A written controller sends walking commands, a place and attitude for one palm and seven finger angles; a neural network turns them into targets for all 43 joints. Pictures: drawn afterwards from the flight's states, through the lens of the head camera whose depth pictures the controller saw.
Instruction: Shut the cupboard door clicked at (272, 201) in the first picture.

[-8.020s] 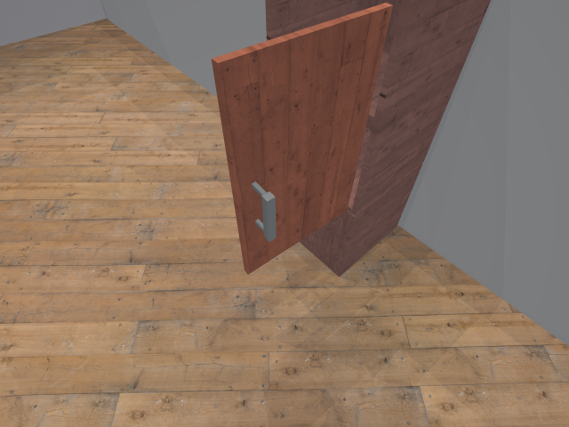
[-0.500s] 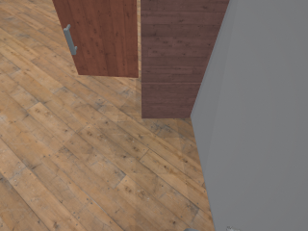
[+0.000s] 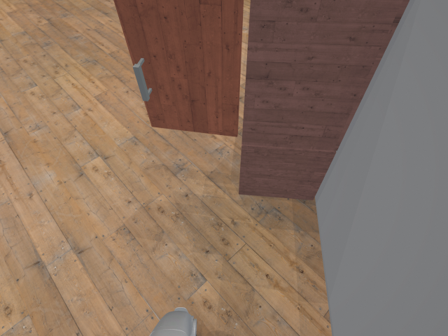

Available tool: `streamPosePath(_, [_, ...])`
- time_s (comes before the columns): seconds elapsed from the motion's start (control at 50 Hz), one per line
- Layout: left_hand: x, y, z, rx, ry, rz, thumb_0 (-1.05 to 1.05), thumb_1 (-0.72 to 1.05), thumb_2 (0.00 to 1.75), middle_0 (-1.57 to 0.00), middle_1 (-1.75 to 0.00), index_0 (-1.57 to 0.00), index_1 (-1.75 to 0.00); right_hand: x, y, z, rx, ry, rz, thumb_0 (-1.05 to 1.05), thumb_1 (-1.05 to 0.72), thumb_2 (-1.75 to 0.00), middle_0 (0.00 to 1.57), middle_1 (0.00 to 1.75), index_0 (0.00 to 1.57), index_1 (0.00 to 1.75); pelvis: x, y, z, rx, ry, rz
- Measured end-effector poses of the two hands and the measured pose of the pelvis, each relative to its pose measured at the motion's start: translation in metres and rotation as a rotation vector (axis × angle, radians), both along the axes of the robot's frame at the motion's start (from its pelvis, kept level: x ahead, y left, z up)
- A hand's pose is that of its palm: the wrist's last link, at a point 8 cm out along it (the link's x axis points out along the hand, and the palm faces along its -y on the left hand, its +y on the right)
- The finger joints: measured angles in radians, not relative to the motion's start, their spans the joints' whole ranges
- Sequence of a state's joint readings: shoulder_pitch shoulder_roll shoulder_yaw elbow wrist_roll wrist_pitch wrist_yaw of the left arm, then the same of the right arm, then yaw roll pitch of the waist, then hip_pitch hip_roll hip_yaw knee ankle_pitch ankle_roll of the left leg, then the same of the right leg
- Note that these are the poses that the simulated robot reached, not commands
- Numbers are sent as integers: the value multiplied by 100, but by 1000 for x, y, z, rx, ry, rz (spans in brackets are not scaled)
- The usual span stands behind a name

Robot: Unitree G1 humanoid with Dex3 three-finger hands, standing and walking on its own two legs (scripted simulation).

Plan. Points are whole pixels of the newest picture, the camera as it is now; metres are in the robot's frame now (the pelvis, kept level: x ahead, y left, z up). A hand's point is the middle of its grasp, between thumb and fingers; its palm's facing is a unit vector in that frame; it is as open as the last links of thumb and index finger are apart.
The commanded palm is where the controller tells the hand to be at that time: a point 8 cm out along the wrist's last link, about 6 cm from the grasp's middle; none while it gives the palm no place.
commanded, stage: take the last steps up to it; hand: left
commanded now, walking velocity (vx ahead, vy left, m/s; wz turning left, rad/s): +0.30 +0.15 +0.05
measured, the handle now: (143, 80) +0.89 +0.37 -0.09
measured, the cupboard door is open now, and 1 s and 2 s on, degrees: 86 86 86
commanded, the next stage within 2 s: come to a stop and stand still in 0.82 s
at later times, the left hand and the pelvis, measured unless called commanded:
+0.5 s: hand (134, 247) +0.31 +0.25 -0.15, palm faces -0.01 -0.97 -0.23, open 7.4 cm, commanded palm none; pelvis +0.18 +0.07 -0.01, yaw -2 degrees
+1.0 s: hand (120, 248) +0.32 +0.30 -0.19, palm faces +0.09 -0.98 -0.20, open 7.3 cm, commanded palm none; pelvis +0.38 +0.12 -0.02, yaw +0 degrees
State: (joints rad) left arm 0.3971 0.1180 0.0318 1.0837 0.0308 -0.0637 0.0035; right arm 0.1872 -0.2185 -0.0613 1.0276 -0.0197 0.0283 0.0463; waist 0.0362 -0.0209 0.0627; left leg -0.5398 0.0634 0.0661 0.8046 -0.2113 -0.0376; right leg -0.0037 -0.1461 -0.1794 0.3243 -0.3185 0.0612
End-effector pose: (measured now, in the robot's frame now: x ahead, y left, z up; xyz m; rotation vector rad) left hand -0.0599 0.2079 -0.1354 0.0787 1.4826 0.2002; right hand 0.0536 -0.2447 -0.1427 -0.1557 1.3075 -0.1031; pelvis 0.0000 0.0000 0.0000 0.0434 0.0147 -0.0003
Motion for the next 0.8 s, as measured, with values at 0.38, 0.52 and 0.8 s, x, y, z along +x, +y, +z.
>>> streamPosePath(0.38, [255,100,-2,53,-256,-83,1,91,90,-19,-30,-19,-30,123,81,-4,-29,-69,-20,-2,-95,-89,20,30,20,30,136,73,-6,-3,-9,-11])
streamPosePath(0.52, [376,87,13,68,-393,-188,0,91,90,-19,-30,-19,-30,106,83,-19,16,99,-96,-1,-93,-89,20,30,20,30,194,67,-10,15,-14,-32])
streamPosePath(0.8, [390,98,11,88,-214,-82,-2,95,90,-20,-30,-20,-30,239,83,-3,27,95,-77,0,-92,-89,19,30,20,30,298,66,4,-7,1,-6])
